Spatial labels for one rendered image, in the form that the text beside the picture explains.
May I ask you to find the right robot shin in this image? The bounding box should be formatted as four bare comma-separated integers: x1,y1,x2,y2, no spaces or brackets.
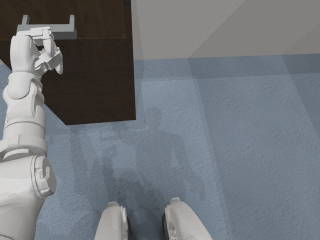
167,197,180,240

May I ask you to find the handle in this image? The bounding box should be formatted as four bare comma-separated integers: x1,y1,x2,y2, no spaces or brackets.
16,14,77,40

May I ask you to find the drawer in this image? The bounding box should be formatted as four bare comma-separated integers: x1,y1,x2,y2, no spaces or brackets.
0,0,124,39

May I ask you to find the robot left forearm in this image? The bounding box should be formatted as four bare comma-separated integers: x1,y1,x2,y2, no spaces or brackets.
0,71,48,163

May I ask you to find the robot left hand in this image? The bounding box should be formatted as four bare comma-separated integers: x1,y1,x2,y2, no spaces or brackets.
10,26,63,81

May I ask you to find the left robot upper arm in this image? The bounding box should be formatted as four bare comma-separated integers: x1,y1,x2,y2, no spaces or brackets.
0,155,57,240

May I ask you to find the robot right thigh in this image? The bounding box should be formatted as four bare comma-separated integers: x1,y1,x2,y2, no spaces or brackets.
164,201,213,240

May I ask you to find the cabinet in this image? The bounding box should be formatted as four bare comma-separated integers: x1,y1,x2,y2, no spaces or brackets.
0,0,136,126

